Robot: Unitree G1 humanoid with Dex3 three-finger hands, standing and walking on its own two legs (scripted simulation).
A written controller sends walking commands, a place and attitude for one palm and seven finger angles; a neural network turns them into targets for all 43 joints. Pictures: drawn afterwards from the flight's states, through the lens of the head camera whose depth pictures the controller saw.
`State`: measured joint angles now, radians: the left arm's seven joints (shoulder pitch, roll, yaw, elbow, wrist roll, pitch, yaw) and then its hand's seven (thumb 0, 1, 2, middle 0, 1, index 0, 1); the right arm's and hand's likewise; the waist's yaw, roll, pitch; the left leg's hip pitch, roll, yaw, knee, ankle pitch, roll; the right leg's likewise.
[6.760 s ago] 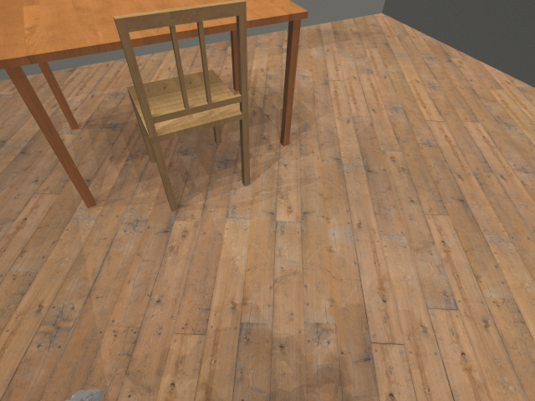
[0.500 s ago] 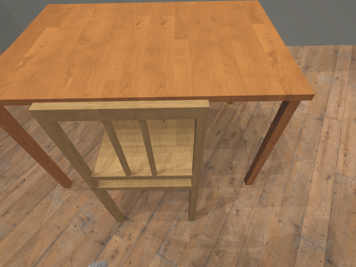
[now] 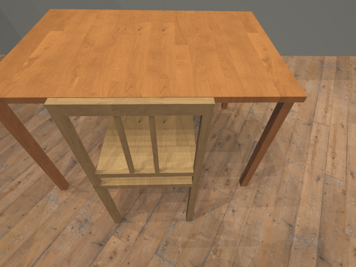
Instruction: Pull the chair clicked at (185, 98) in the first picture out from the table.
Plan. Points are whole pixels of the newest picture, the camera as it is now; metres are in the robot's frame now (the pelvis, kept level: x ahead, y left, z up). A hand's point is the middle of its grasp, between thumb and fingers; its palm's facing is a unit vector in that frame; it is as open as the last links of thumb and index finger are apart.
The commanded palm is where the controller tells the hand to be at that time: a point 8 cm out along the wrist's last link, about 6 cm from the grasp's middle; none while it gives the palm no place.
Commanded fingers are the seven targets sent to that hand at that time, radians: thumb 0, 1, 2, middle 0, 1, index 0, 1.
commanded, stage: come to a stop and stand still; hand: left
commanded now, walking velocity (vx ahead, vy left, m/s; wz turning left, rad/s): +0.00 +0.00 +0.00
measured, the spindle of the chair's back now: (125, 147) +0.47 +0.20 -0.08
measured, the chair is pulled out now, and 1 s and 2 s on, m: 0.00 0.00 0.00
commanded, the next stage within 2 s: look again from close up in 0.46 s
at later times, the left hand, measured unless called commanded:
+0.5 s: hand out of the picture -0.03 +0.13 -0.18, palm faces +0.05 -0.99 -0.16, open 7.3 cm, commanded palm none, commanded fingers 0.00 0.90 0.90 -0.20 -0.30 -0.20 -0.30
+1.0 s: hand out of the picture -0.04 +0.16 -0.18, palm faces +0.04 -0.99 -0.16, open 7.4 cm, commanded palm none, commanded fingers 0.00 0.90 0.90 -0.20 -0.30 -0.20 -0.30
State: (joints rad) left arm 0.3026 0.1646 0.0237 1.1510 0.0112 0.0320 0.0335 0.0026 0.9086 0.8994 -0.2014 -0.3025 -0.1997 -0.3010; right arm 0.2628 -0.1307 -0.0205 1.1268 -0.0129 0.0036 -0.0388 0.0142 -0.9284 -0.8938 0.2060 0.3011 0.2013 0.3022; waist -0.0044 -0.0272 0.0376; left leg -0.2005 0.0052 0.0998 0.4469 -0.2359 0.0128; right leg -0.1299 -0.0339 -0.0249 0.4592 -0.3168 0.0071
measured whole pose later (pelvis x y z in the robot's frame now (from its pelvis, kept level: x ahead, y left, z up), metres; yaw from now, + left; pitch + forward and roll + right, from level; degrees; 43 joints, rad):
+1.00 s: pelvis -0.01 +0.00 +0.00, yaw +1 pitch -2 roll +0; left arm 0.35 0.15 -0.01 1.11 0.01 -0.02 0.04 0.00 0.91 0.90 -0.20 -0.30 -0.20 -0.30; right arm 0.27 -0.15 0.02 1.14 -0.01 -0.01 -0.01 0.01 -0.92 -0.89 0.20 0.30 0.20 0.30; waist 0.00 -0.03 0.02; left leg -0.20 0.02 0.09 0.44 -0.22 0.01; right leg -0.12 -0.01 -0.04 0.43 -0.29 0.00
